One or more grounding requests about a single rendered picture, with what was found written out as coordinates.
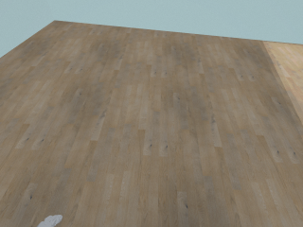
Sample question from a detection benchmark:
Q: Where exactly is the robot left hand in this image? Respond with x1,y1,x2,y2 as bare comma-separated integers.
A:
37,215,62,227

